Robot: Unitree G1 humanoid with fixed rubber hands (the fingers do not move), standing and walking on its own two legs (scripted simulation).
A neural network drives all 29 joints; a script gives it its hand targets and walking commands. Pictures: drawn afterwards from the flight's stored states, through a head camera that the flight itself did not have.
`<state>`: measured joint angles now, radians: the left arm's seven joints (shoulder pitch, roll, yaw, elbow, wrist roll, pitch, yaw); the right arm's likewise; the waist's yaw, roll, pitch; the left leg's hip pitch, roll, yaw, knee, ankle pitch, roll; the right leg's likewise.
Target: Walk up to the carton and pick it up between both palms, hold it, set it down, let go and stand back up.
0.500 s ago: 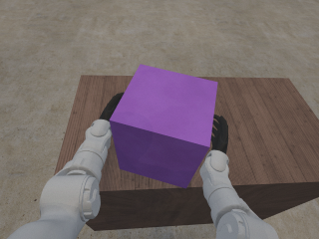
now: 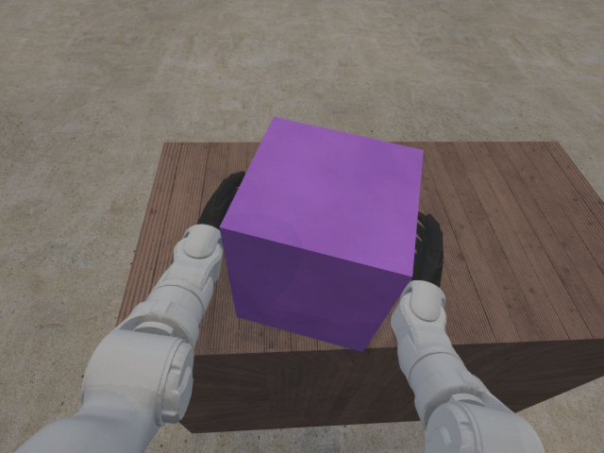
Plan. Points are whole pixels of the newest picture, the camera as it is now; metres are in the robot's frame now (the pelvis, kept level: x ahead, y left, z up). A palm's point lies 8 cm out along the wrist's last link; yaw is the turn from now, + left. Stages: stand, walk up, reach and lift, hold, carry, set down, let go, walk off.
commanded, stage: reach and lift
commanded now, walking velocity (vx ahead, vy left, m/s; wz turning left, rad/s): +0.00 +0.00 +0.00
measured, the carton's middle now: (320, 241) +0.41 -0.04 +0.02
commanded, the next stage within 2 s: none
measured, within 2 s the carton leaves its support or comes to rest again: leaves its support in 0.20 s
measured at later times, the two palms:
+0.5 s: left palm (215, 200) +0.42 +0.10 +0.11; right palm (449, 245) +0.34 -0.19 +0.10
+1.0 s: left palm (188, 229) +0.37 +0.13 +0.12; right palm (438, 240) +0.34 -0.17 +0.11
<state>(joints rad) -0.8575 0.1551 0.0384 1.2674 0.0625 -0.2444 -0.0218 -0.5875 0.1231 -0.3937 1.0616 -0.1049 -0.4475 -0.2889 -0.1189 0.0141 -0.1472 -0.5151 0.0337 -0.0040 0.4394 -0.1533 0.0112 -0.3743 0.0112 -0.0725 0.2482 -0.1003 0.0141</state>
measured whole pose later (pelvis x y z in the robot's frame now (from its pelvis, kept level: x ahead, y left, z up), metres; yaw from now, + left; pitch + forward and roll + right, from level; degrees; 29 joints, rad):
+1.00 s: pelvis -0.01 -0.01 +0.00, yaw +1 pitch -3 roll -2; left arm -0.63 0.06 0.13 0.58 0.10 0.38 0.05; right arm -0.58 0.03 -0.18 0.73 0.11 0.09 -0.23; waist -0.09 -0.05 -0.02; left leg -0.20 0.01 -0.01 0.41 -0.16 0.01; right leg -0.10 -0.01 -0.07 0.31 -0.16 0.02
